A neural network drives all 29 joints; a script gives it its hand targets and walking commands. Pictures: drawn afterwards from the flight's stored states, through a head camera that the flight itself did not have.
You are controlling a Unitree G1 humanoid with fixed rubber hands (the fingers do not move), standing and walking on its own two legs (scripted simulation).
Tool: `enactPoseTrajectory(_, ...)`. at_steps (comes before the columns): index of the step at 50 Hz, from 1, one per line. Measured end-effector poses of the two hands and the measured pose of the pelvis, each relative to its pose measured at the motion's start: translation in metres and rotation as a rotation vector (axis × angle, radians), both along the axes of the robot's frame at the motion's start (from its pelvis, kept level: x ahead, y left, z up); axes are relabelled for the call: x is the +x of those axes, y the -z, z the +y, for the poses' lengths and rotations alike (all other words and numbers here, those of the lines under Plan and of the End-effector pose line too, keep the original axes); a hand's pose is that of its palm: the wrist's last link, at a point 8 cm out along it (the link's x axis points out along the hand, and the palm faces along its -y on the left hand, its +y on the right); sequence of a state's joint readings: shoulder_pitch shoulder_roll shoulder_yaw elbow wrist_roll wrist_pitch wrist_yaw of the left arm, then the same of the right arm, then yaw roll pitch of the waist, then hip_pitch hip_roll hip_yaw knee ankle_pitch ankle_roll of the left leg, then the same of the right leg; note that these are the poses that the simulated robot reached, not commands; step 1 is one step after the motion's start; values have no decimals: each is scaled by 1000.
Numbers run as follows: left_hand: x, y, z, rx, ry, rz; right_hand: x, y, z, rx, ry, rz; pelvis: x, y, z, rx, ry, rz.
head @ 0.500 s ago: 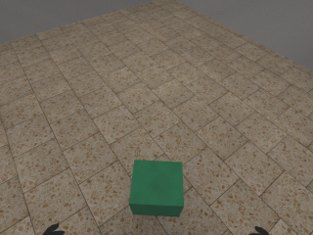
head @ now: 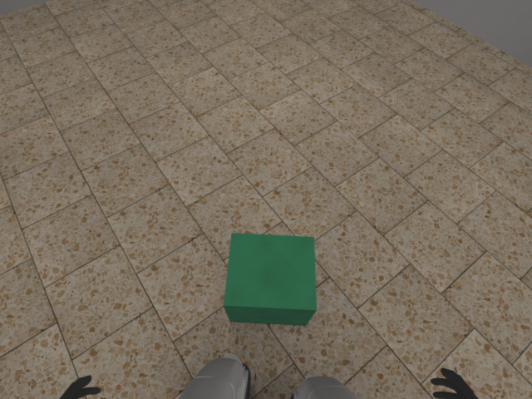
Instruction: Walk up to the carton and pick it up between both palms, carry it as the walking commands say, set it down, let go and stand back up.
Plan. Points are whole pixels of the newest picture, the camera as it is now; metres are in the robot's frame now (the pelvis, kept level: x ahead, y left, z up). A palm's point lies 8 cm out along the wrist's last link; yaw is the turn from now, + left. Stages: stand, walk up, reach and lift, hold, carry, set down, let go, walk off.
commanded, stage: walk up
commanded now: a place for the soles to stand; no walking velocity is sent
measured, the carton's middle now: (270, 281) +0.45 -0.02 -0.63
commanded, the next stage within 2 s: stand in 0.70 s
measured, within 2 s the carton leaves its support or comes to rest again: neither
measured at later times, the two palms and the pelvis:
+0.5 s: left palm out of the picture +0.09 +0.28 -0.10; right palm (475, 385) +0.13 -0.30 -0.08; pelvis +0.01 -0.01 +0.02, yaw +1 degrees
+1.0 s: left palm (74, 390) +0.13 +0.28 -0.09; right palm (463, 385) +0.13 -0.29 -0.09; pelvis +0.04 -0.01 +0.03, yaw +0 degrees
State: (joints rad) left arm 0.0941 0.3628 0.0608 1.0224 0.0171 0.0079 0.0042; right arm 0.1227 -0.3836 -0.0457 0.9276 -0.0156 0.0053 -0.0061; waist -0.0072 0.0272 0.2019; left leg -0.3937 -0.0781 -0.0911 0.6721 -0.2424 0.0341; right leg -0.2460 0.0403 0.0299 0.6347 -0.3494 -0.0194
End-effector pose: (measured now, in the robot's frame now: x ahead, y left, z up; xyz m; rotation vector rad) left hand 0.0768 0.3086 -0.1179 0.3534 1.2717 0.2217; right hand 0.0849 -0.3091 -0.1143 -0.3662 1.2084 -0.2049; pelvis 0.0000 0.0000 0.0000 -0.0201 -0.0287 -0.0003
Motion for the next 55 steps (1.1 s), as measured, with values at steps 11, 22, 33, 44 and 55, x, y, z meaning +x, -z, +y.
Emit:
enactPoseTrajectory(11,-5,-18,-19,-38,-60,-105,46,-10,29,95,-70,-125,11,-12,-8,9,-20,-41)
enactPoseTrajectory(22,12,-20,-31,-71,-32,-129,59,-33,11,50,-68,-159,12,-22,-13,6,-22,-27)
enactPoseTrajectory(33,19,-15,-32,-83,-29,-64,25,-27,2,24,-17,-22,21,-25,-13,8,-11,-7)
enactPoseTrajectory(44,45,-26,-28,-61,-28,-107,39,-21,16,66,-6,-60,34,-26,-11,15,-1,-15)
enactPoseTrajectory(55,44,-31,-26,-50,-30,-112,49,-22,13,62,-7,-92,33,-27,-9,19,-4,-18)
